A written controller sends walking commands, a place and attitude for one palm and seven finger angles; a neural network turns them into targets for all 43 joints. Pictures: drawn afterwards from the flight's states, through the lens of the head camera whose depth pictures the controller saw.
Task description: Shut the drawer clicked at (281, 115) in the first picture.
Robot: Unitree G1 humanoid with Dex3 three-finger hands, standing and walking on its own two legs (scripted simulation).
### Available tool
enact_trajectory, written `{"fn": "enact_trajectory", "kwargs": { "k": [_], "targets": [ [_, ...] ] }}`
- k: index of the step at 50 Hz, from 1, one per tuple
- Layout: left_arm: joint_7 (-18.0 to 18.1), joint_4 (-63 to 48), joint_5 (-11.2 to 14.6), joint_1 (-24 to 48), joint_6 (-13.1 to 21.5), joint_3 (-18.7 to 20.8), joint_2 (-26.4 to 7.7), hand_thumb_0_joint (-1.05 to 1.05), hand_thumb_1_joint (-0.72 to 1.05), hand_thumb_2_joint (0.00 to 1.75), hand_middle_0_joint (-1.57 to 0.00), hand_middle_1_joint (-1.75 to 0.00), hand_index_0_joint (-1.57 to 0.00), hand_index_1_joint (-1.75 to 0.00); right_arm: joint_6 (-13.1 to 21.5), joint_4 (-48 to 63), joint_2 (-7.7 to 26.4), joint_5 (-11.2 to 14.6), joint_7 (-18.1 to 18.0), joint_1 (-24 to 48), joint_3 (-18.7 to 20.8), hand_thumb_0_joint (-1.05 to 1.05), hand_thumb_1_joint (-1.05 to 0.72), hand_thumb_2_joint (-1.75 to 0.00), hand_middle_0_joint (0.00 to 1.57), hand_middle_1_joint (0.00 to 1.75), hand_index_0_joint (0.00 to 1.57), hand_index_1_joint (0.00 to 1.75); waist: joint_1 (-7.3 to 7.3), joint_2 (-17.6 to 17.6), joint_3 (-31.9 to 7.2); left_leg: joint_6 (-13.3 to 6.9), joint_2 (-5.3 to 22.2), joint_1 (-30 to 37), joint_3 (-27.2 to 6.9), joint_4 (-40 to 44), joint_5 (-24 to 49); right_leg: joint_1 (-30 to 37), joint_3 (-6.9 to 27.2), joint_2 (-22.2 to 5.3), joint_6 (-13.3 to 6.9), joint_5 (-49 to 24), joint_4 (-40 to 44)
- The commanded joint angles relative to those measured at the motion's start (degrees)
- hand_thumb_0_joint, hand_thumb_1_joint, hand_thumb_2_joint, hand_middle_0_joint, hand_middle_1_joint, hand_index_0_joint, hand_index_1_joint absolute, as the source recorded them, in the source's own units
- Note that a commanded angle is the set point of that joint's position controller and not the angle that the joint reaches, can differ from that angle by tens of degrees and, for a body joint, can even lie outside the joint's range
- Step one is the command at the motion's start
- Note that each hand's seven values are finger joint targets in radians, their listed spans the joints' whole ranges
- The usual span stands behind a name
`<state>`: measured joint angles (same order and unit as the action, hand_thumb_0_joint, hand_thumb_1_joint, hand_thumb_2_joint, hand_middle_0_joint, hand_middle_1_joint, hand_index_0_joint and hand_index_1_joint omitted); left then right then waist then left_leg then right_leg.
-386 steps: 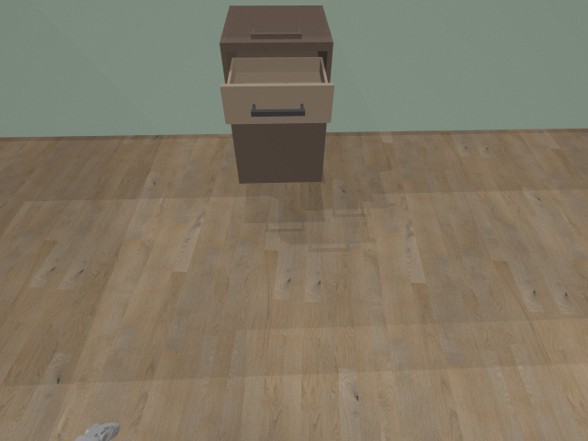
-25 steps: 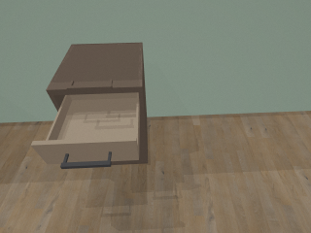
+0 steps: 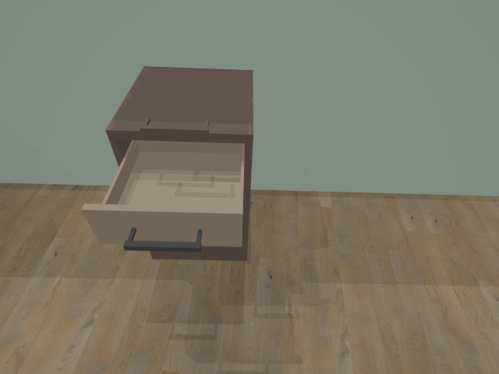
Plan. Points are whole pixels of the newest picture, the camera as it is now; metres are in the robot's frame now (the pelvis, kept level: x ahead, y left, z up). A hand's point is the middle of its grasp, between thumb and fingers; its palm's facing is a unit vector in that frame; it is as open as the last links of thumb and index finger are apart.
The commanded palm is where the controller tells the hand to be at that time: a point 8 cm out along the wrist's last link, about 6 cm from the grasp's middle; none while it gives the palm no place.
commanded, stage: shuffle to correct the standing spot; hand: left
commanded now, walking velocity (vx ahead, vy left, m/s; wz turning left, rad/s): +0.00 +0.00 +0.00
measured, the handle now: (164, 239) +0.45 +0.25 -0.16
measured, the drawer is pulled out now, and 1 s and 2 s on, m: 0.28 0.28 0.28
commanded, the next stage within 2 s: come to a stop and stand still in 0.74 s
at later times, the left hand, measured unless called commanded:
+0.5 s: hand out of the picture -0.01 +0.15 -0.17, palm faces +0.08 -0.98 -0.17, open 7.4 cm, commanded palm none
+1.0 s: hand out of the picture +0.16 +0.19 -0.17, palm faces +0.08 -0.98 -0.20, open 7.3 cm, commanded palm none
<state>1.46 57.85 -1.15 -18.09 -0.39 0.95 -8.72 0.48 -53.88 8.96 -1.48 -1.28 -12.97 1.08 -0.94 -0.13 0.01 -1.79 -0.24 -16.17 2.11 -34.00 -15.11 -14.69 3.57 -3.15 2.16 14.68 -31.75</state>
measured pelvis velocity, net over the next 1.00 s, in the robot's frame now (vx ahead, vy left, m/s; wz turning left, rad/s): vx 0.15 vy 0.01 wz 0.02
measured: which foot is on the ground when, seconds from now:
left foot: down 0.00-0.54, up 0.56-0.76, down 0.78-1.00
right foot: down 0.00-0.78, up 0.80-1.00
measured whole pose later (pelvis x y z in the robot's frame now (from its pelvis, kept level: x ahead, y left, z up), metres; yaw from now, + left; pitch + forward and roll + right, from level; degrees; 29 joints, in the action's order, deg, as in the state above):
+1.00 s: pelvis +0.15 +0.01 +0.01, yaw +1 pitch +0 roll +1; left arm 1.5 60.4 -1.4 -15.8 0.8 2.3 -8.6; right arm 2.1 -59.7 8.0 -1.9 -1.8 -16.2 1.0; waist -0.6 -1.3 2.3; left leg -2.8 -0.6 -15.0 7.4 -25.9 -10.7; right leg -23.1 -3.9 -2.8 -1.0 20.6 -49.8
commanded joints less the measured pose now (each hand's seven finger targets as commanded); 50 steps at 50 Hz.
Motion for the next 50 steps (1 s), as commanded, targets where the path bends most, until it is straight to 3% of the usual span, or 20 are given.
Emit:
{"fn": "enact_trajectory", "kwargs": {
  "k": [1,6,14,18,21,23,25,26,27,29,31,37,38,39,40,41,42,45,47,50],
  "targets": [
    [-0.1,-2.1,-0.4,-3.3,0.8,0.8,-4.6,0.0,0.9,0.9,-0.2,-0.3,-0.2,-0.3,0.1,1.5,8.0,0.2,0.2,-2.7,1.7,0.0,-0.9,-0.9,0.2,0.3,0.2,0.3,1.13,1.8,5.8,-1.0,5.9,-2.5,-9.2,16.4,-13.6,-3.3,-0.4,0.7,-3.0,3.8,6.6],
    [-0.6,-1.2,-1.1,-7.2,1.0,1.4,-4.8,0.0,0.9,0.9,-0.2,-0.3,-0.2,-0.3,-0.5,1.3,9.3,-0.2,0.7,-2.0,2.1,0.0,-0.9,-0.9,0.2,0.3,0.2,0.3,0.01,4.4,5.4,-2.4,5.9,-5.3,-10.3,17.3,-24.6,-2.7,-3.6,1.8,-3.3,14.0,4.1],
    [-1.2,0.0,-0.4,-7.8,2.1,2.4,-6.4,0.0,0.9,0.9,-0.2,-0.3,-0.2,-0.3,0.3,-0.5,6.2,-0.1,0.9,-4.6,1.3,0.0,-0.9,-0.9,0.2,0.3,0.2,0.3,1.14,-3.1,6.0,-1.5,0.7,-3.7,-5.5,6.9,-15.1,-4.9,6.0,-2.5,-7.3,20.1,9.6],
    [-1.2,0.2,-0.5,-7.3,2.6,1.7,-4.6,0.0,0.9,0.9,-0.2,-0.3,-0.2,-0.3,1.7,-2.4,7.4,0.1,0.7,-7.9,1.2,0.0,-0.9,-0.9,0.2,0.3,0.2,0.3,1.58,2.4,5.5,-3.2,5.3,0.7,-11.3,12.8,-16.1,-7.3,0.5,0.6,-6.5,12.8,1.5],
    [-1.2,0.2,-0.9,-6.5,2.9,1.1,-2.3,0.0,0.9,0.9,-0.2,-0.3,-0.2,-0.3,1.8,-3.7,9.3,0.1,0.4,-10.1,1.7,0.0,-0.9,-0.9,0.2,0.3,0.2,0.3,1.55,9.0,8.7,-8.0,12.3,2.5,-20.4,19.6,-17.3,-11.8,-6.8,3.6,-5.0,9.6,-9.2],
    [-1.3,0.8,-0.7,-7.8,3.5,1.0,-1.3,0.0,0.9,0.9,-0.2,-0.3,-0.2,-0.3,2.1,-3.9,8.1,0.2,0.4,-9.1,1.4,0.0,-0.9,-0.9,0.2,0.3,0.2,0.3,0.06,7.3,7.3,-8.4,11.6,1.5,-16.7,16.4,-7.3,-6.9,-7.0,2.9,-5.2,8.0,-4.7],
    [-1.1,2.9,-0.5,-12.7,4.3,1.6,-2.8,0.0,0.9,0.9,-0.2,-0.3,-0.2,-0.3,2.5,-3.2,5.5,0.7,0.3,-5.9,0.7,0.0,-0.9,-0.9,0.2,0.3,0.2,0.3,-2.71,-0.7,4.5,-4.4,5.0,-8.6,-6.9,4.8,-0.2,8.0,1.8,-1.2,-7.0,-0.8,4.4],
    [-0.7,4.3,-0.3,-16.5,4.8,2.5,-6.1,0.0,0.9,0.9,-0.2,-0.3,-0.2,-0.3,3.1,-2.1,2.7,1.0,0.6,-4.3,0.1,0.0,-0.9,-0.9,0.2,0.3,0.2,0.3,-3.77,-11.0,3.3,-1.5,-0.6,-18.1,0.6,-5.9,-4.6,17.0,13.6,-10.3,-10.2,-9.3,9.6],
    [-0.5,5.2,-0.1,-19.6,5.0,3.1,-9.1,0.0,0.9,0.9,-0.2,-0.3,-0.2,-0.3,3.2,-1.1,2.3,0.6,0.7,-2.9,0.4,0.0,-0.9,-0.9,0.2,0.3,0.2,0.3,-4.36,-14.2,2.4,-0.4,-1.1,-22.9,3.2,-16.5,-16.2,19.7,23.5,-18.6,-15.0,-15.3,14.5],
    [0.3,5.5,-0.5,-18.0,4.9,2.9,-6.6,0.0,0.9,0.9,-0.2,-0.3,-0.2,-0.3,2.9,-0.7,2.5,0.2,0.7,-0.9,0.9,0.0,-0.9,-0.9,0.2,0.3,0.2,0.3,-3.43,-12.3,6.0,-0.5,2.4,-27.4,-0.7,-24.4,-15.6,19.3,19.0,-18.8,-17.1,-24.8,14.1],
    [0.5,4.1,-0.8,-13.2,4.6,2.6,-5.9,0.0,0.9,0.9,-0.2,-0.3,-0.2,-0.3,2.7,-1.1,1.3,0.6,1.6,0.1,0.7,0.0,-0.9,-0.9,0.2,0.3,0.2,0.3,-1.79,-10.3,5.6,-0.6,3.6,-22.6,-0.1,-18.9,-13.4,15.3,10.8,-15.2,-15.1,-24.2,13.5],
    [-0.4,2.3,-0.2,-6.1,3.5,3.0,-6.1,0.0,0.9,0.9,-0.2,-0.3,-0.2,-0.3,2.8,-5.3,2.3,0.2,1.7,-11.5,0.8,0.0,-0.9,-0.9,0.2,0.3,0.2,0.3,4.39,-4.0,4.3,0.2,0.0,10.5,4.5,6.4,3.6,-4.2,-1.5,-6.3,-8.6,-4.9,5.0],
    [-0.7,1.7,0.0,-6.9,3.2,2.6,-4.1,0.0,0.9,0.9,-0.2,-0.3,-0.2,-0.3,3.2,-6.5,7.1,-0.5,1.0,-16.6,1.8,0.0,-0.9,-0.9,0.2,0.3,0.2,0.3,5.33,7.2,1.5,-2.6,7.5,16.3,-6.2,10.7,1.6,-9.0,-4.6,-1.6,-6.7,1.2,-8.7],
    [-0.8,-0.2,0.1,-7.3,3.0,2.1,-1.6,0.0,0.9,0.9,-0.2,-0.3,-0.2,-0.3,3.2,-6.2,12.3,-0.7,0.6,-20.2,3.1,0.0,-0.9,-0.9,0.2,0.3,0.2,0.3,5.38,20.4,-1.2,-8.7,21.8,18.6,-25.4,19.4,0.0,-17.7,-9.7,3.8,-4.3,19.6,-24.5],
    [-0.8,-1.1,-0.2,-4.9,2.8,2.4,-2.4,0.0,0.9,0.9,-0.2,-0.3,-0.2,-0.3,2.0,-5.6,12.6,-0.4,0.4,-18.6,3.3,0.0,-0.9,-0.9,0.2,0.3,0.2,0.3,5.36,15.4,1.0,-12.9,23.6,14.2,-28.4,23.1,-10.0,-20.0,-6.0,2.1,-5.5,19.5,-33.8],
    [-1.3,-2.1,-0.5,-2.9,3.1,2.3,-2.1,0.0,0.9,0.9,-0.2,-0.3,-0.2,-0.3,1.8,-3.7,11.6,-0.4,0.6,-14.2,3.1,0.0,-0.9,-0.9,0.2,0.3,0.2,0.3,4.24,10.8,4.6,-14.4,22.8,7.7,-27.2,24.7,-17.8,-21.8,-5.4,0.0,-6.1,17.3,-37.6],
    [-1.4,-1.2,-0.9,-1.2,3.1,2.3,-1.7,0.0,0.9,0.9,-0.2,-0.3,-0.2,-0.3,2.1,-3.3,8.4,-0.4,0.7,-10.6,2.4,0.0,-0.9,-0.9,0.2,0.3,0.2,0.3,2.82,10.5,5.8,-12.0,18.8,0.9,-22.6,25.5,-18.3,-19.7,-4.9,-0.9,-6.2,12.8,-38.2],
    [-1.4,1.8,-0.7,-5.6,2.0,1.8,-0.1,0.0,0.9,0.9,-0.2,-0.3,-0.2,-0.3,2.9,-2.5,4.6,-0.2,0.2,-4.4,0.7,0.0,-0.9,-0.9,0.2,0.3,0.2,0.3,-0.87,8.6,4.2,-9.0,14.7,-3.0,-9.1,23.2,5.4,-11.8,-5.3,-2.2,-4.1,5.7,-30.2],
    [-0.8,2.5,-0.1,-5.9,1.5,0.9,1.7,0.0,0.9,0.9,-0.2,-0.3,-0.2,-0.3,3.0,-2.8,4.8,-0.1,-0.3,-3.7,0.4,0.0,-0.9,-0.9,0.2,0.3,0.2,0.3,-1.31,4.7,0.5,-8.9,13.9,-0.8,-5.0,19.3,21.1,-5.5,-5.9,-1.1,-2.9,5.8,-19.5],
    [0.1,2.8,0.0,-6.2,1.4,0.3,1.5,0.0,0.9,0.9,-0.2,-0.3,-0.2,-0.3,2.0,-3.8,5.3,0.1,-0.6,-4.0,0.4,0.0,-0.9,-0.9,0.2,0.3,0.2,0.3,-1.47,1.8,-1.1,-7.5,13.4,1.0,-3.4,13.8,25.1,2.2,-7.1,0.4,-2.1,-0.3,-2.0]
  ]
}}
